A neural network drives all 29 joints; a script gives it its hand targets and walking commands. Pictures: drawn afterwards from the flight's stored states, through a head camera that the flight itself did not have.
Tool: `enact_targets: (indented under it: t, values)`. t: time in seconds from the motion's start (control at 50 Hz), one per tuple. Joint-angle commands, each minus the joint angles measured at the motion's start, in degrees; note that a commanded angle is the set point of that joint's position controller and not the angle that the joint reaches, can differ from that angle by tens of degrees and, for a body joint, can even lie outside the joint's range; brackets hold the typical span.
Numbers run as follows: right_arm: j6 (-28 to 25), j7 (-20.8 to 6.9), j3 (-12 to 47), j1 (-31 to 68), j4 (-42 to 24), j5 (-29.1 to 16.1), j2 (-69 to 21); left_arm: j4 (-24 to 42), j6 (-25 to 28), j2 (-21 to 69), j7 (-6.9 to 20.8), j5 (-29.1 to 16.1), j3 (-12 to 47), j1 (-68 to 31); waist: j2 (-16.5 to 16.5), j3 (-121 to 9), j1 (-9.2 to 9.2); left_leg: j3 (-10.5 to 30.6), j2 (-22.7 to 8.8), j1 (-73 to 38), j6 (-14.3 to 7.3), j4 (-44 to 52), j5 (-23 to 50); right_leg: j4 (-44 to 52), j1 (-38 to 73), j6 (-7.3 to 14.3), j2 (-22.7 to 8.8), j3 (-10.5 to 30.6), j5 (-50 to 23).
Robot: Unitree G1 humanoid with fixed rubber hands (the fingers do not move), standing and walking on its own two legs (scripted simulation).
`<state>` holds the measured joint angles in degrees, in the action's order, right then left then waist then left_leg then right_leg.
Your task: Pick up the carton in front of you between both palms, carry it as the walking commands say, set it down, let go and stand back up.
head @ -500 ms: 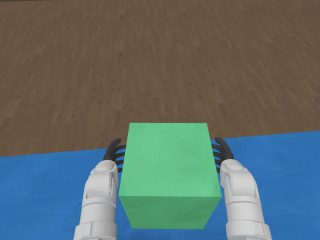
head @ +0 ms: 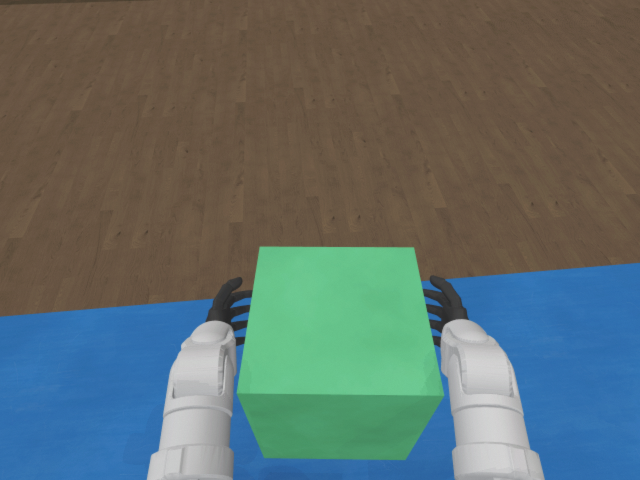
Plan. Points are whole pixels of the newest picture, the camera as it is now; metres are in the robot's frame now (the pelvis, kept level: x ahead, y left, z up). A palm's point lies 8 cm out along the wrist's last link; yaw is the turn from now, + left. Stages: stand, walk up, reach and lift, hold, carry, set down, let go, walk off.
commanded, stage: hold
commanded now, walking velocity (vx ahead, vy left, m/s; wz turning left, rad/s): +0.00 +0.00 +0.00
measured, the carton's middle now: (335, 357) +0.29 +0.00 -0.02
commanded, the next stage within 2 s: carry in 0.42 s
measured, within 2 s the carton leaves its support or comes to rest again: neither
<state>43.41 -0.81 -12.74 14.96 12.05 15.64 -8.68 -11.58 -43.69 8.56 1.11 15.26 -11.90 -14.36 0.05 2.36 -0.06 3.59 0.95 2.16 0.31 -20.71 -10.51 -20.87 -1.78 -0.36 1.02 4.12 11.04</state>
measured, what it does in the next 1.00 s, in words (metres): walks ahead: left foot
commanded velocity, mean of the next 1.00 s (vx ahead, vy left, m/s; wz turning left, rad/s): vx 0.31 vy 0.00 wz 0.00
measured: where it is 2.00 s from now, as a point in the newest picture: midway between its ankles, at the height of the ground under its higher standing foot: (341, 401)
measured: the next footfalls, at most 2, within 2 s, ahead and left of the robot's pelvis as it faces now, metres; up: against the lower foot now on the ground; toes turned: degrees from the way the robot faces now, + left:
left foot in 0.88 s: +0.20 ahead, +0.10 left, +0.00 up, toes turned +10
right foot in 1.26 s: +0.49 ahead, -0.14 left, +0.00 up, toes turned -12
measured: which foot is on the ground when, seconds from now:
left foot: down 0.00-0.68, up 0.70-0.86, down 0.88-1.00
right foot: down 0.00-0.90, up 0.92-1.00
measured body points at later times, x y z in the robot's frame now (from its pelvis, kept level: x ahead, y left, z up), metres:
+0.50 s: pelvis +0.01 +0.00 +0.00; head -0.04 +0.00 +0.45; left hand +0.30 +0.15 +0.04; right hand +0.30 -0.15 +0.04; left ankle +0.02 +0.12 -0.74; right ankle +0.01 -0.13 -0.74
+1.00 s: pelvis +0.18 +0.00 -0.01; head +0.17 +0.00 +0.44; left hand +0.45 +0.15 +0.07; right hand +0.45 -0.15 +0.07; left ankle +0.16 +0.09 -0.75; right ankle +0.07 -0.10 -0.68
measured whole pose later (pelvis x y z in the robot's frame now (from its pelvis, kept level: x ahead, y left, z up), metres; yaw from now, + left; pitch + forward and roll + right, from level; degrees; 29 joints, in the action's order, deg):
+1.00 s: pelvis +0.18 +0.00 -0.01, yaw -2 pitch +6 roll +1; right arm 68.3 5.3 -4.4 8.4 -17.6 6.1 -7.6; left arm 20.7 -69.7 7.4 -5.1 4.8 -7.4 -6.7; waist 0.3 -8.4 0.5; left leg -12.2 -1.4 16.7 -3.0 -26.4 -15.6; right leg -56.3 -23.2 0.8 -3.3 -4.1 26.4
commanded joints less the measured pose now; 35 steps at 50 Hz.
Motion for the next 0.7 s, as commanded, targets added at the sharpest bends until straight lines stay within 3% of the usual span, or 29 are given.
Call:
enact_targets:
  t: [0.0, 0.38, 0.4, 0.44, 0.46, 0.52, 0.58, 0.6, 0.62, 0.64, 0.66, 0.68]
  values:
    - [-1.47, -12.21, 30.88, 25.56, -3.0, -14.27, -50.69, 3.44, 1.84, 50.99, 11.41, -13.79, 30.37, -25.95, -0.07, -12.96, 0.03, 0.48, 3.96, -3.34, 0.01, 2.7, 8.86, 3.18, 0.91, -0.18, 4.01, 0.16, -9.14]
    - [-1.41, -11.9, 31.46, 24.87, -4.11, -14.56, -50.27, 4.65, 1.92, 50.45, 11.23, -14.18, 31.0, -25.53, -0.02, -12.45, -0.02, 0.55, 3.93, -2.69, -0.1, 2.55, 7.53, 3.12, 0.51, -0.14, 3.93, 0.21, -7.99]
    - [-1.13, -12.06, 31.96, 27.15, -3.61, -14.73, -51.16, 4.74, 1.58, 50.59, 11.42, -14.31, 32.25, -27.49, -0.19, -14.89, 0.26, 0.58, -6.1, 3.73, -0.92, -1.16, -1.99, -1.09, -5.71, 0.75, -5.94, 0.01, 0.9]
    - [-0.84, -12.06, 33.85, 27.37, -5.59, -16.38, -50.92, 6.26, 1.24, 50.93, 11.46, -15.7, 33.27, -28.09, -0.68, -12.7, -0.1, 2.79, -6.09, 10.59, -1.2, 2.62, -27.66, 1.59, -11.46, 1.16, -4.91, 1.71, 25.5]
    - [-0.56, -11.93, 34.81, 28.26, -7.01, -17.18, -50.92, 7.78, 0.95, 50.85, 11.35, -16.35, 34.41, -28.99, -0.74, -11.31, 0.12, 2.84, -5.71, 12.51, -1.44, 2.69, -31.78, 0.89, -13.87, 1.28, -4.33, 1.41, 29.49]
    - [1.62, -10.84, 37.98, 27.23, -10.4, -19.32, -50.86, 11.54, -1.1, 50.86, 10.64, -19.53, 38.33, -29.02, -3.16, -16.83, -0.05, 4.58, -7.94, 9.75, -2.37, 2.09, -21.56, -5.96, -13.16, 0.94, -3.39, -2.09, 15.16]
    - [5.83, -9.63, 40.88, 25.25, -14.99, -21.63, -48.57, 16.27, -5.24, 48.9, 10.02, -22.77, 42.29, -29.05, -8.1, -17.94, -0.4, 10.04, -11.7, 10.12, -5.55, 6.05, -28.26, -9.22, -16.11, 0.76, -0.47, -7.29, 15.59]
    - [7.56, -9.21, 41.6, 25.6, -16.33, -22.36, -47.53, 17.32, -6.96, 48.15, 9.79, -23.78, 42.96, -29.42, -8.14, -16.45, -0.29, 10.02, -12.21, 12.83, -6.02, 5.79, -29.55, -6.99, -14.62, 0.83, -0.54, -8.02, 15.34]
    - [9.36, -8.89, 42.56, 26.12, -18.03, -23.22, -46.55, 18.17, -8.69, 47.7, 9.52, -24.71, 43.54, -29.28, -6.58, -15.5, -0.01, 7.13, -10.78, 15.96, -5.29, 3.82, -28.32, -3.8, -11.75, 1.11, -1.39, -7.01, 15.26]
    - [11.25, -8.69, 43.53, 26.31, -19.16, -24.27, -46.03, 18.77, -10.46, 47.19, 9.22, -25.49, 43.86, -29.04, -1.73, -14.85, 0.17, 1.93, -7.77, 19.83, -3.68, -2.42, -24.09, 0.96, -7.99, 2.02, -4.59, -2.06, 16.78]
    - [13.08, -8.56, 44.68, 26.75, -20.66, -25.54, -45.89, 19.46, -12.18, 46.5, 8.8, -26.0, 44.05, -27.19, 7.92, -15.45, 0.74, -4.28, -4.3, 26.73, -1.59, -14.76, -18.84, 5.61, -2.35, 4.94, -11.79, 9.26, 19.99]
    - [14.79, -8.48, 45.5, 26.95, -21.66, -26.71, -46.17, 19.79, -13.82, 45.51, 8.31, -26.2, 43.8, -25.05, 14.63, -14.39, 1.23, -8.67, -1.6, 36.91, -0.16, -22.96, -16.39, 8.9, 3.95, 8.87, -18.45, 20.63, 17.67]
